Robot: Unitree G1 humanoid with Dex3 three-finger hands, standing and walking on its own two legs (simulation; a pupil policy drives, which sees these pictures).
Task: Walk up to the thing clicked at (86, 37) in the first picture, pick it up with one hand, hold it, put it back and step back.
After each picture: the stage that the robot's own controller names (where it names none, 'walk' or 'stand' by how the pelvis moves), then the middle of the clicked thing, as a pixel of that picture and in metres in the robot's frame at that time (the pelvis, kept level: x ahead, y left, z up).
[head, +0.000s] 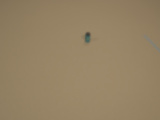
stand; (87, 37) +1.49 -0.08 -0.72
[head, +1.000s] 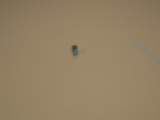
walk; (75, 50) +1.35 +0.20 -0.70
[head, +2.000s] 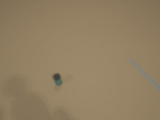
walk; (57, 79) +0.81 +0.32 -0.71
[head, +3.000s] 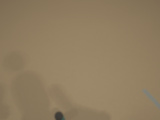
walk; (59, 118) +0.46 +0.24 -0.71
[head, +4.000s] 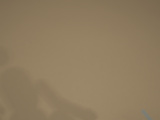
stand; out of the picture +0.34 +0.19 -0.71
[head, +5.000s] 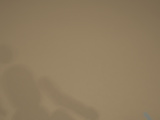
stand; out of the picture +0.32 +0.19 -0.72
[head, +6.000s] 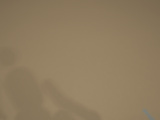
stand; out of the picture +0.34 +0.21 -0.73
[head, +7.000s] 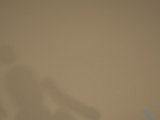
stand; out of the picture +0.32 +0.21 -0.73
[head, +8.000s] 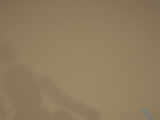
stand; out of the picture +0.32 +0.21 -0.73
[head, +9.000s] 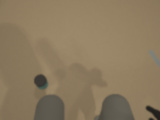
go down; (41, 82) +0.39 +0.20 -0.45
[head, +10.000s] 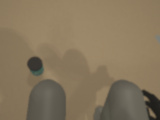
go down; (36, 66) +0.42 +0.20 -0.32
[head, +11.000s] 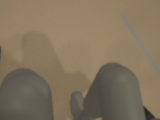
close in; out of the picture +0.41 +0.23 -0.24
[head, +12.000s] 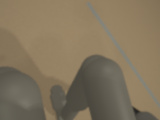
close; out of the picture +0.41 +0.25 -0.23
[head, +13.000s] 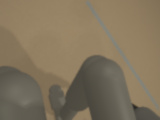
lift; out of the picture +0.40 +0.25 -0.23
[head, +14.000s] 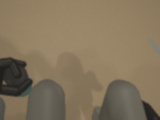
lift; (19, 82) +0.31 +0.23 -0.11
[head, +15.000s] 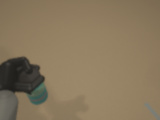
hold; (34, 87) +0.33 +0.17 +0.03
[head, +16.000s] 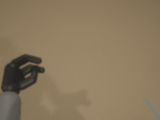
hold; out of the picture +0.25 +0.19 -0.67
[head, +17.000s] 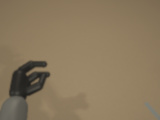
hold; out of the picture +0.22 +0.25 -0.71
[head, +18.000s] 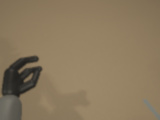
stand; out of the picture +0.23 +0.31 -0.71
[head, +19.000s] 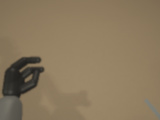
stand; out of the picture +0.23 +0.37 -0.70
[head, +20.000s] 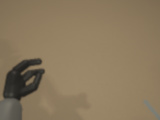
hold; out of the picture +0.24 +0.42 -0.70
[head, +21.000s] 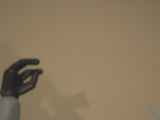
stand; out of the picture +0.23 +0.47 -0.70
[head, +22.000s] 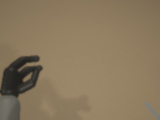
stand; out of the picture +0.24 +0.51 -0.70
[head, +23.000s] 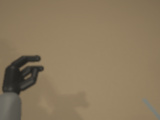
hold; out of the picture +0.25 +0.55 -0.70
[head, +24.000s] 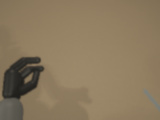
stand; out of the picture +0.26 +0.59 -0.67
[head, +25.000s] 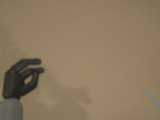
stand; out of the picture +0.25 +0.61 -0.67
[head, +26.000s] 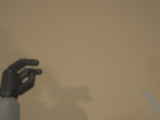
stand; out of the picture +0.27 +0.64 -0.68
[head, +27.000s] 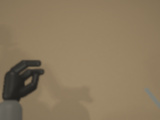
stand; out of the picture +0.26 +0.66 -0.66
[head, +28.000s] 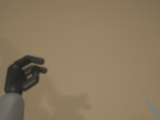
hold; out of the picture +0.26 +0.67 -0.69
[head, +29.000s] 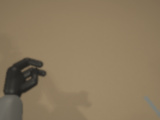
hold; out of the picture +0.25 +0.68 -0.69
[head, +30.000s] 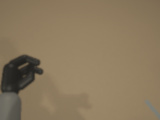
stand; out of the picture +0.25 +0.69 -0.70
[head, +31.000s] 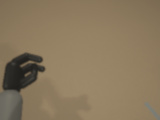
hold; out of the picture +0.26 +0.69 -0.70
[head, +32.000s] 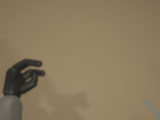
hold; out of the picture +0.25 +0.69 -0.70
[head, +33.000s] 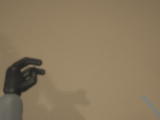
close; out of the picture +0.26 +0.68 -0.70
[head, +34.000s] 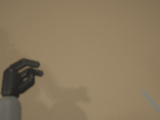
close; out of the picture +0.26 +0.67 -0.68
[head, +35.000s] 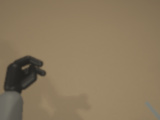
hold; out of the picture +0.25 +0.66 -0.70
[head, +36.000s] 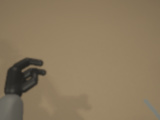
stand; out of the picture +0.25 +0.67 -0.70
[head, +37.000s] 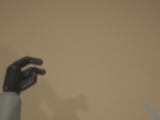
close; out of the picture +0.24 +0.66 -0.71
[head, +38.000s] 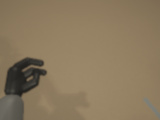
hold; out of the picture +0.25 +0.65 -0.69
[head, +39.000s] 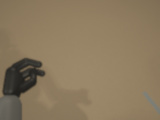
close; out of the picture +0.26 +0.65 -0.69
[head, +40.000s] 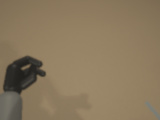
close; out of the picture +0.24 +0.65 -0.70
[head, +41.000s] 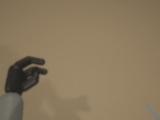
close; out of the picture +0.25 +0.65 -0.70
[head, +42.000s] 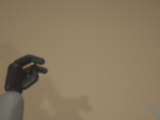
stand; out of the picture +0.25 +0.64 -0.70
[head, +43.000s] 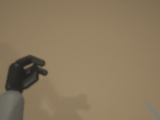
hold; out of the picture +0.25 +0.64 -0.70
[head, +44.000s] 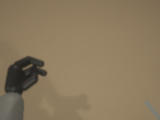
hold; out of the picture +0.25 +0.63 -0.70
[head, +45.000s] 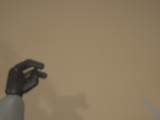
hold; out of the picture +0.25 +0.63 -0.70
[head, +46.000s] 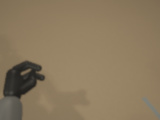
close; out of the picture +0.24 +0.63 -0.70
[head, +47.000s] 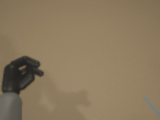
close; out of the picture +0.25 +0.63 -0.70
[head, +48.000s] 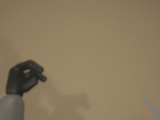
hold; out of the picture +0.25 +0.62 -0.70
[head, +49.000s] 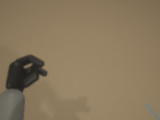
hold; out of the picture +0.24 +0.62 -0.70
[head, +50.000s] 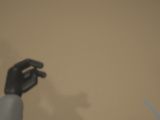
close; out of the picture +0.25 +0.62 -0.70
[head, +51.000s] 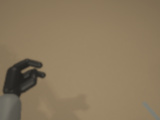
close; out of the picture +0.25 +0.61 -0.70
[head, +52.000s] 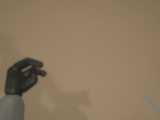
close; out of the picture +0.26 +0.62 -0.69
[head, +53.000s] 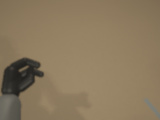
close; out of the picture +0.24 +0.61 -0.70
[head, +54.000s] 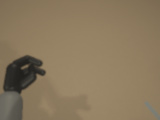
close; out of the picture +0.24 +0.60 -0.70
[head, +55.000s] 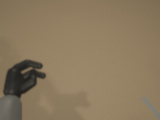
close; out of the picture +0.25 +0.61 -0.70
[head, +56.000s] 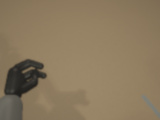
close; out of the picture +0.25 +0.60 -0.69
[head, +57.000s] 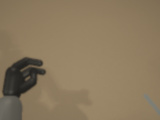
close; out of the picture +0.25 +0.60 -0.69
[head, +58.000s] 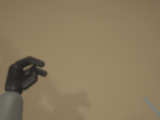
hold; out of the picture +0.25 +0.60 -0.70
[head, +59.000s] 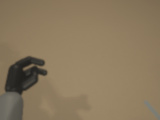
close; out of the picture +0.24 +0.59 -0.70
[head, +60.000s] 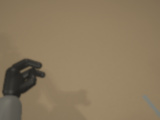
close; out of the picture +0.25 +0.59 -0.70
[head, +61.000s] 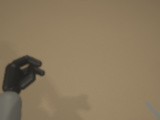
hold; out of the picture +0.25 +0.58 -0.70
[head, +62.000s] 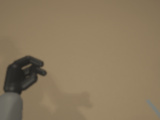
close; out of the picture +0.24 +0.58 -0.70
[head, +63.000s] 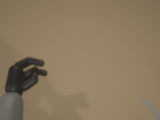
close; out of the picture +0.25 +0.58 -0.70
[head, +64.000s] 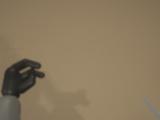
close; out of the picture +0.25 +0.57 -0.70
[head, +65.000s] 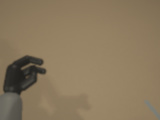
close; out of the picture +0.25 +0.57 -0.70
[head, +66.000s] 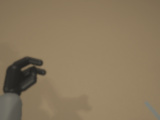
close; out of the picture +0.25 +0.57 -0.70
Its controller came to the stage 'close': yes
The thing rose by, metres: 0.69
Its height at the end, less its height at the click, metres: -0.02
